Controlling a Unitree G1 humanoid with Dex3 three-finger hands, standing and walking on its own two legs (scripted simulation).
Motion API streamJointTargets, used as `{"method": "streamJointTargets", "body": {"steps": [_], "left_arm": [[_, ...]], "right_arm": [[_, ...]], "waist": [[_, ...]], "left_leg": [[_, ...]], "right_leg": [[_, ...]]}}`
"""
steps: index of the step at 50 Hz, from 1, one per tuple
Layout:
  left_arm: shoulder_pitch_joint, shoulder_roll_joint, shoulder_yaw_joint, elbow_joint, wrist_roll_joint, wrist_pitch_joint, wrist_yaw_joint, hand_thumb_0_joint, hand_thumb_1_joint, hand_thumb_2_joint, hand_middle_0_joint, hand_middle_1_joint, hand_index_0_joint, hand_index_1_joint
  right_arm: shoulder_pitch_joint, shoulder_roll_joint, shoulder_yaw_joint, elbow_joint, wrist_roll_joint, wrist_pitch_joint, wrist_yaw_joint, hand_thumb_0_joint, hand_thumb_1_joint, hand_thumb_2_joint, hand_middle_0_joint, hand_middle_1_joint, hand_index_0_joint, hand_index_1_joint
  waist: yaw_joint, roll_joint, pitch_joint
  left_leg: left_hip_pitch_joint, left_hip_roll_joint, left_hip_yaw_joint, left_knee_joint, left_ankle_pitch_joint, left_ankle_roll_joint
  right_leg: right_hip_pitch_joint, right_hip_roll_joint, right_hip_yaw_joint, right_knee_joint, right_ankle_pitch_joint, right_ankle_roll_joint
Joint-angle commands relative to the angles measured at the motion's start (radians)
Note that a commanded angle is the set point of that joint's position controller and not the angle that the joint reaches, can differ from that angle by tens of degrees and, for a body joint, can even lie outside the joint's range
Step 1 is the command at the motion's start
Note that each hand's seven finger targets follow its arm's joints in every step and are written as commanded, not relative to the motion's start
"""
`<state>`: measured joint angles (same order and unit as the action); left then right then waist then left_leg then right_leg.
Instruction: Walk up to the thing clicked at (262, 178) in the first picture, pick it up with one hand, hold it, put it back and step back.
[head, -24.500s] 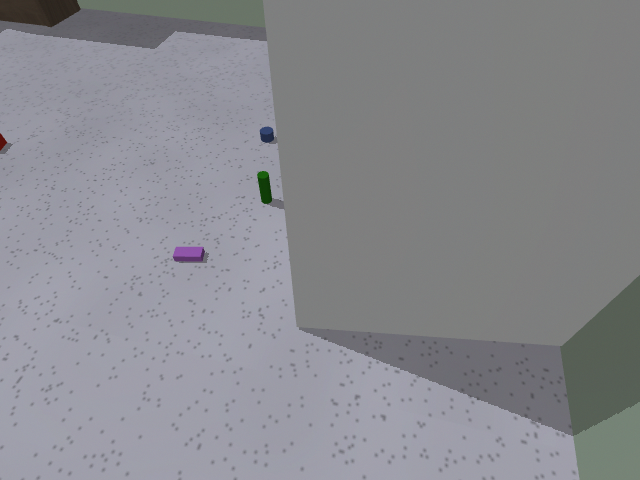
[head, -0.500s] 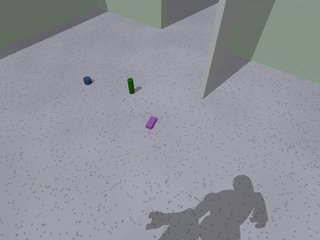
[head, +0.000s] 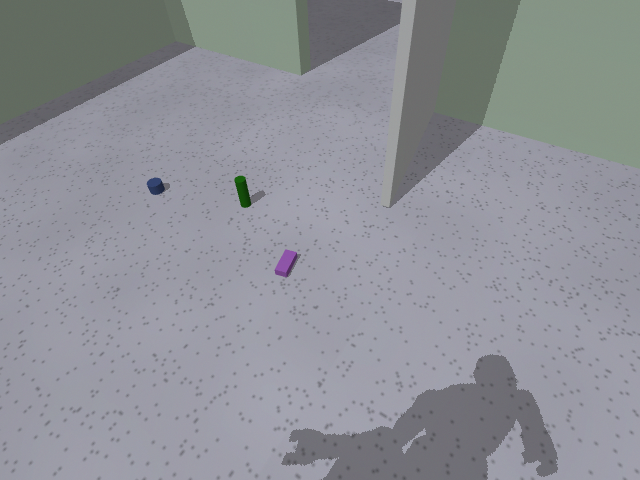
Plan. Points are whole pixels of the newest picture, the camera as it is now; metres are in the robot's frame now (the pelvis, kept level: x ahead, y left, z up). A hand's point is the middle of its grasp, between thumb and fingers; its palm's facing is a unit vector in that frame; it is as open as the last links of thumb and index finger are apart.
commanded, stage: walk up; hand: left
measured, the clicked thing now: (243, 192) +1.41 +0.38 -0.69
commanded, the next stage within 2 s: none
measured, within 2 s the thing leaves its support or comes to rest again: neither
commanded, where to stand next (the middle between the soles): +1.03 +0.09 m, yaw +3 degrees
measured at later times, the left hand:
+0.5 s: hand (141, 449) +0.21 +0.29 -0.17, palm faces +0.09 -0.93 -0.35, open 7.4 cm
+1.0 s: hand (187, 265) +0.53 +0.28 -0.13, palm faces +0.07 -0.91 -0.41, open 7.4 cm
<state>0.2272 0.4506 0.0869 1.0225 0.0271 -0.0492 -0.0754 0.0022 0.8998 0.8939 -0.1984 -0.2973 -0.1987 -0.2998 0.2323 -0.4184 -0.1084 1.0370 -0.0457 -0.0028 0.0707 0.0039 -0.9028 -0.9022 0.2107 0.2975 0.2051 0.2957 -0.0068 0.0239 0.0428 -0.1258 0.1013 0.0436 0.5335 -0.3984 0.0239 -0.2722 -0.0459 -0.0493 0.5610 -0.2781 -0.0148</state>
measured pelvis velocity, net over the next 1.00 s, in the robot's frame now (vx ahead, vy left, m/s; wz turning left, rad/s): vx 0.47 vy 0.00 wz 0.08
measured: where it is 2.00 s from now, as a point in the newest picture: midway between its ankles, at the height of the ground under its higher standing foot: (309, 308)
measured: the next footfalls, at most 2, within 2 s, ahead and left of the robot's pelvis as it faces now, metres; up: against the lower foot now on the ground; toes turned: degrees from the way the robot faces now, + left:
left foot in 0.44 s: +0.33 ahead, +0.16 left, +0.00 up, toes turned +9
right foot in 0.88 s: +0.59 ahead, -0.10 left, +0.00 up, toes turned -1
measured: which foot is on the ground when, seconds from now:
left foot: down 0.00-0.00, up 0.02-0.42, down 0.44-0.90, up 0.92-1.00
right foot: down 0.00-0.50, up 0.52-0.86, down 0.88-1.00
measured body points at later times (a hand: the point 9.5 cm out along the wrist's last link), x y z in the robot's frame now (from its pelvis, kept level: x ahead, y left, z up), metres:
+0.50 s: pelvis +0.21 +0.02 -0.01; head +0.25 +0.04 +0.43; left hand +0.20 +0.34 -0.14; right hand +0.34 -0.28 -0.12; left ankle +0.29 +0.15 -0.73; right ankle +0.05 -0.12 -0.72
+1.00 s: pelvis +0.47 +0.00 -0.01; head +0.49 -0.03 +0.43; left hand +0.53 +0.33 -0.10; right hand +0.55 -0.31 -0.15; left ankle +0.35 +0.13 -0.65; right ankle +0.55 -0.10 -0.73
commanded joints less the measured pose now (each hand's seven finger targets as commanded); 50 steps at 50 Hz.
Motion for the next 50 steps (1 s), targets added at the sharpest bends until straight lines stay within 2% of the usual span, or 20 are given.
{"method": "streamJointTargets", "body": {"steps": [1,3,5,9,13,18,21,22,23,24,25,26,29,34,40,44,45,46,47,50], "left_arm": [[0.227,0.319,0.094,-0.031,0.025,-0.024,0.05,0.0,0.9,0.9,-0.2,-0.3,-0.2,-0.3],[0.004,0.326,0.075,-0.118,0.008,-0.035,0.051,0.0,0.9,0.9,-0.2,-0.3,-0.2,-0.3],[-0.05,0.254,0.058,-0.126,0.0,-0.051,0.052,0.0,0.9,0.9,-0.2,-0.3,-0.2,-0.3],[-0.018,0.205,0.049,-0.13,-0.014,-0.066,0.056,0.0,0.9,0.9,-0.2,-0.3,-0.2,-0.3],[0.033,0.231,0.066,-0.14,-0.009,-0.068,0.056,0.0,0.9,0.9,-0.2,-0.3,-0.2,-0.3],[0.105,0.233,0.064,-0.141,-0.011,-0.056,0.05,0.0,0.9,0.9,-0.2,-0.3,-0.2,-0.3],[0.104,0.232,0.051,-0.155,-0.02,-0.048,0.056,0.0,0.9,0.9,-0.2,-0.3,-0.2,-0.3],[0.091,0.226,0.044,-0.166,-0.022,-0.044,0.058,0.0,0.9,0.9,-0.2,-0.3,-0.2,-0.3],[0.122,0.189,0.029,-0.173,-0.028,-0.037,0.06,0.0,0.9,0.9,-0.2,-0.3,-0.2,-0.3],[0.165,0.127,0.014,-0.189,-0.046,-0.033,0.06,0.0,0.9,0.9,-0.2,-0.3,-0.2,-0.3],[0.127,0.139,0.024,-0.2,-0.052,-0.035,0.062,0.0,0.9,0.9,-0.2,-0.3,-0.2,-0.3],[0.066,0.198,0.02,-0.2,-0.038,-0.03,0.072,0.0,0.9,0.9,-0.2,-0.3,-0.2,-0.3],[0.071,0.159,0.005,-0.189,-0.054,-0.037,0.055,0.0,0.9,0.9,-0.2,-0.3,-0.2,-0.3],[0.074,0.115,0.001,-0.203,-0.041,-0.017,0.021,0.0,0.9,0.9,-0.2,-0.3,-0.2,-0.3],[0.011,0.122,0.023,-0.2,-0.021,-0.031,-0.001,0.0,0.9,0.9,-0.2,-0.3,-0.2,-0.3],[0.243,0.209,0.072,-0.13,-0.013,-0.046,0.022,0.0,0.9,0.9,-0.2,-0.3,-0.2,-0.3],[0.324,0.297,0.099,-0.138,-0.005,-0.055,0.038,0.0,0.9,0.9,-0.2,-0.3,-0.2,-0.3],[0.291,0.328,0.088,-0.166,-0.021,-0.062,0.04,0.0,0.9,0.9,-0.2,-0.3,-0.2,-0.3],[0.214,0.332,0.085,-0.184,-0.034,-0.058,0.045,0.0,0.9,0.9,-0.2,-0.3,-0.2,-0.3],[0.1,0.237,0.056,-0.206,-0.038,-0.059,0.056,0.0,0.9,0.9,-0.2,-0.3,-0.2,-0.3]], "right_arm": [[-0.211,-0.104,-0.004,-0.199,0.02,-0.013,-0.022,0.0,-0.9,-0.9,0.2,0.3,0.2,0.3],[-0.124,-0.222,-0.033,-0.152,0.032,-0.018,-0.013,0.0,-0.9,-0.9,0.2,0.3,0.2,0.3],[-0.042,-0.231,-0.034,-0.102,0.04,-0.027,-0.006,0.0,-0.9,-0.9,0.2,0.3,0.2,0.3],[0.017,-0.195,-0.025,-0.095,0.035,-0.021,0.013,0.0,-0.9,-0.9,0.2,0.3,0.2,0.3],[-0.079,-0.195,-0.018,-0.162,0.026,-0.024,0.026,0.0,-0.9,-0.9,0.2,0.3,0.2,0.3],[-0.19,-0.164,-0.006,-0.221,0.013,-0.038,0.03,0.0,-0.9,-0.9,0.2,0.3,0.2,0.3],[-0.134,-0.157,-0.014,-0.214,0.009,-0.047,0.015,0.0,-0.9,-0.9,0.2,0.3,0.2,0.3],[-0.021,-0.172,-0.027,-0.188,0.004,-0.052,0.009,0.0,-0.9,-0.9,0.2,0.3,0.2,0.3],[0.136,-0.22,-0.049,-0.149,-0.006,-0.06,-0.002,0.0,-0.9,-0.9,0.2,0.3,0.2,0.3],[0.256,-0.307,-0.081,-0.149,-0.012,-0.066,-0.014,0.0,-0.9,-0.9,0.2,0.3,0.2,0.3],[0.29,-0.352,-0.09,-0.156,0.014,-0.069,-0.019,0.0,-0.9,-0.9,0.2,0.3,0.2,0.3],[0.249,-0.339,-0.095,-0.169,0.039,-0.066,-0.025,0.0,-0.9,-0.9,0.2,0.3,0.2,0.3],[0.096,-0.239,-0.038,-0.221,0.052,-0.073,-0.046,0.0,-0.9,-0.9,0.2,0.3,0.2,0.3],[0.048,-0.22,-0.022,-0.258,0.046,-0.095,-0.044,0.0,-0.9,-0.9,0.2,0.3,0.2,0.3],[0.021,-0.236,-0.026,-0.285,0.043,-0.096,-0.031,0.0,-0.9,-0.9,0.2,0.3,0.2,0.3],[0.052,-0.172,-0.001,-0.298,0.044,-0.086,-0.032,0.0,-0.9,-0.9,0.2,0.3,0.2,0.3],[0.121,-0.11,0.022,-0.305,0.046,-0.084,-0.03,0.0,-0.9,-0.9,0.2,0.3,0.2,0.3],[0.161,-0.157,0.014,-0.292,0.053,-0.075,-0.035,0.0,-0.9,-0.9,0.2,0.3,0.2,0.3],[0.121,-0.227,-0.001,-0.27,0.043,-0.069,-0.046,0.0,-0.9,-0.9,0.2,0.3,0.2,0.3],[0.084,-0.199,0.001,-0.233,0.065,-0.061,-0.041,0.0,-0.9,-0.9,0.2,0.3,0.2,0.3]], "waist": [[0.167,-0.225,0.033],[0.051,-0.132,0.152],[-0.005,-0.129,0.126],[-0.004,-0.124,0.105],[0.034,-0.122,0.136],[0.082,-0.102,0.083],[0.056,-0.079,0.029],[-0.009,-0.023,-0.029],[-0.068,0.066,-0.135],[-0.118,0.243,-0.236],[-0.134,0.301,-0.263],[-0.125,0.184,-0.247],[-0.035,0.047,-0.098],[0.0,0.125,0.055],[-0.001,0.132,0.032],[0.138,-0.139,-0.119],[0.153,-0.357,-0.165],[0.113,-0.296,-0.147],[0.103,-0.261,-0.119],[0.044,-0.148,0.008]], "left_leg": [[-0.696,-0.167,-0.168,0.61,-0.179,-0.013],[-0.577,-0.069,-0.226,0.593,-0.008,0.002],[-0.508,-0.033,-0.225,0.551,0.104,-0.014],[-0.451,-0.055,-0.189,0.442,0.233,-0.043],[-0.499,-0.027,-0.158,0.281,0.248,-0.052],[-0.416,-0.013,-0.027,0.047,0.242,-0.016],[-0.27,-0.057,0.047,-0.007,0.231,0.022],[-0.115,-0.088,0.057,-0.051,0.245,0.049],[0.133,-0.095,0.031,-0.056,0.218,0.103],[0.382,0.102,-0.306,-0.087,0.106,0.19],[0.521,0.281,-0.729,-0.191,0.194,0.292],[0.464,0.323,-0.722,-0.2,0.224,0.324],[0.151,0.204,-0.267,-0.178,0.555,0.194],[-0.019,0.146,-0.072,-0.243,0.58,0.197],[-0.121,0.13,-0.048,-0.2,0.316,0.164],[-0.285,0.028,0.023,0.291,0.285,0.091],[-0.425,-0.108,0.05,0.575,-0.016,0.052],[-0.512,-0.143,-0.024,0.685,-0.13,0.017],[-0.524,-0.094,-0.069,0.752,-0.121,0.018],[-0.439,-0.027,-0.15,0.686,0.029,0.028]], "right_leg": [[0.302,-0.351,0.651,-0.493,-0.663,-0.076],[0.082,-0.349,0.649,-0.57,-0.724,-0.122],[0.1,-0.243,0.413,-0.512,-0.475,-0.103],[0.098,-0.179,0.175,-0.484,-0.239,-0.104],[0.168,-0.203,0.144,-0.474,-0.19,-0.131],[0.311,-0.194,0.025,-0.326,0.232,-0.143],[0.323,-0.209,0.0,-0.165,0.525,-0.141],[0.279,-0.175,-0.034,0.01,0.585,-0.126],[0.152,-0.116,-0.068,0.261,0.539,-0.091],[-0.133,0.002,-0.101,0.543,0.275,-0.033],[-0.362,0.156,0.023,0.658,-0.231,-0.022],[-0.38,0.072,0.132,0.71,-0.282,-0.045],[-0.26,-0.001,0.192,0.634,-0.102,-0.04],[-0.235,-0.032,0.082,0.348,0.01,0.013],[-0.016,-0.021,-0.005,0.061,0.214,-0.009],[0.396,-0.006,0.026,-0.01,0.078,-0.047],[0.482,-0.21,0.37,-0.153,-0.117,-0.104],[0.478,-0.387,0.726,-0.303,-0.135,-0.176],[0.399,-0.411,0.805,-0.331,-0.153,-0.255],[0.142,-0.262,0.401,-0.302,0.064,-0.176]]}}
